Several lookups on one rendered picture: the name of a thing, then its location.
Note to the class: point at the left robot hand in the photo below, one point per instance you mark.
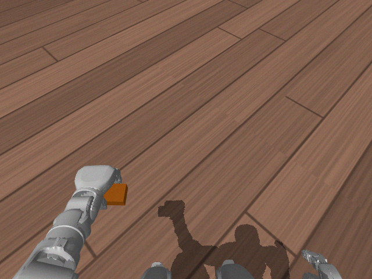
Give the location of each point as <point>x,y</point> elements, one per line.
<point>99,177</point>

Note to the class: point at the left robot arm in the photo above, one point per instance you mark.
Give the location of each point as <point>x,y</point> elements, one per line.
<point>58,254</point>

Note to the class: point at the right robot hand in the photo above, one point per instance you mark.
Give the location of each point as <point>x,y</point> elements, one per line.
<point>319,262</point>

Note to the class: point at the small box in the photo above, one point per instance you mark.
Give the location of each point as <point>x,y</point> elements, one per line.
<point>116,195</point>

